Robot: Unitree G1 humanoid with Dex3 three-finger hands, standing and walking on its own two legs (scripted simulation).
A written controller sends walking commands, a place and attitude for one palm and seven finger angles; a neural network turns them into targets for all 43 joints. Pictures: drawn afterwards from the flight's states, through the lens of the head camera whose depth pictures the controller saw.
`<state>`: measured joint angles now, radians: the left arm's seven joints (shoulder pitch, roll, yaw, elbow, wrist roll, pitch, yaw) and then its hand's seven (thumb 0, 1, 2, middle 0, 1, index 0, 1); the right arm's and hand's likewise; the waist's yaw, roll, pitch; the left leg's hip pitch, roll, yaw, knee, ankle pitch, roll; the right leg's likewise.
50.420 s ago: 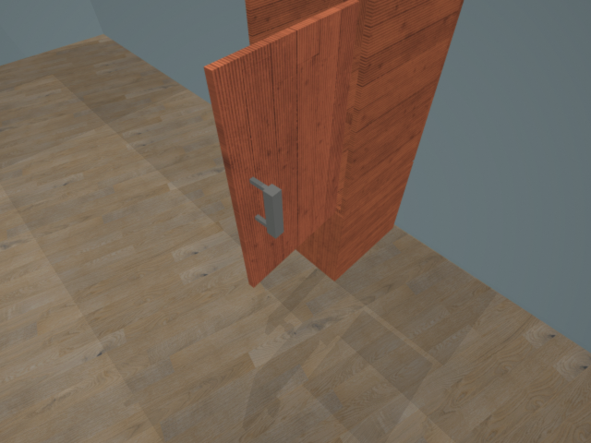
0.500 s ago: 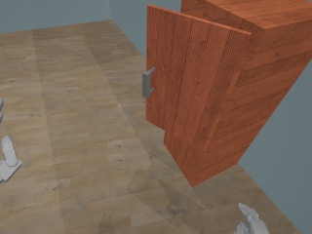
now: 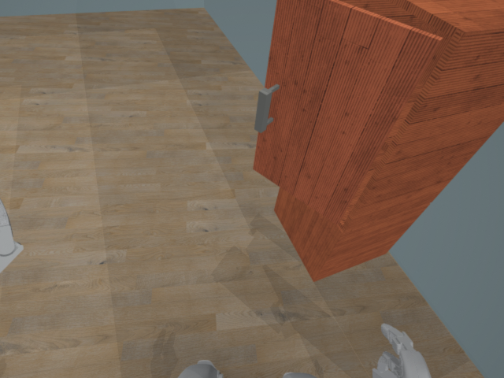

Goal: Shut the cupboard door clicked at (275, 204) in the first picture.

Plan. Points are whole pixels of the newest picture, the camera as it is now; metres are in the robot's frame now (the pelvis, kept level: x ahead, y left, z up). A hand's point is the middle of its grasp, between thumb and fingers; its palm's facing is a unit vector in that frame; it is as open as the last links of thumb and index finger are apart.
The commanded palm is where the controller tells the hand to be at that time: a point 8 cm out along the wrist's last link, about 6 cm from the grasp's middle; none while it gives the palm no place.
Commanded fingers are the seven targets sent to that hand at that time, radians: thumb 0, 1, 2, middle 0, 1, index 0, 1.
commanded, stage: step back with the hand held close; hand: left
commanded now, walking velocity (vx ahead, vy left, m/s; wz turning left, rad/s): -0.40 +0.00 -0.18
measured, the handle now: (267, 108) +0.79 -0.02 -0.03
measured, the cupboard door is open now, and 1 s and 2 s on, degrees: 28 28 28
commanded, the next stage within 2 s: stop stepping back and stand still in 0.16 s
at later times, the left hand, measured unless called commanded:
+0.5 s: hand out of the picture +0.10 +0.24 +0.21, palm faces +0.35 -0.83 -0.43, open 7.4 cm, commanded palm +0.09 +0.28 +0.20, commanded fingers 0.00 0.90 0.90 -0.20 -0.30 -0.20 -0.30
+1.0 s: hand out of the picture +0.08 +0.33 +0.24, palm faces +0.47 -0.77 -0.44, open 7.4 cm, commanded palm +0.05 +0.33 +0.20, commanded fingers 0.00 0.90 0.90 -0.20 -0.30 -0.20 -0.30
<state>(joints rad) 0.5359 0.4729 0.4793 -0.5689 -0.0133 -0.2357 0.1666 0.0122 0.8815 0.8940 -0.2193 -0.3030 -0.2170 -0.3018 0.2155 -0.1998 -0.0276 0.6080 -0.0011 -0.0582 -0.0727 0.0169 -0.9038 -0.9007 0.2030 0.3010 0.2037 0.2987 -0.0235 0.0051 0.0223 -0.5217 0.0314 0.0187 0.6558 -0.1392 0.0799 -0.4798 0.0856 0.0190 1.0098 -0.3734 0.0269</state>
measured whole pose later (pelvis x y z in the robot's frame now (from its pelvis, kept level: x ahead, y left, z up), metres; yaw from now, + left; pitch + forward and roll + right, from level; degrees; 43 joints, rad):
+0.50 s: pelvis -0.10 +0.01 -0.01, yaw -10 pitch -4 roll -3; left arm 0.61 0.53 0.50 -0.57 -0.06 -0.23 0.14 0.01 0.88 0.89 -0.22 -0.30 -0.22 -0.30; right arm 0.35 -0.26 -0.02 0.65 0.01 -0.05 -0.10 0.02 -0.90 -0.90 0.21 0.30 0.21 0.30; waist -0.03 0.00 -0.14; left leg -0.57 0.05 0.01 0.74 -0.25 -0.03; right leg 0.01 0.01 0.00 0.59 -0.54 0.02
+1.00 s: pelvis -0.15 +0.06 +0.02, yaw -12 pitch +1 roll +1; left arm 0.52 0.48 0.53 -0.38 -0.06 -0.22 0.18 0.00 0.88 0.89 -0.22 -0.30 -0.22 -0.30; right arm 0.32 -0.19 0.02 0.69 0.01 -0.03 -0.08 0.02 -0.90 -0.90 0.21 0.30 0.21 0.30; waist 0.03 -0.02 -0.17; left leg -0.56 0.04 0.07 0.95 -0.31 -0.01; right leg -0.17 0.01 -0.11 0.47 -0.32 -0.08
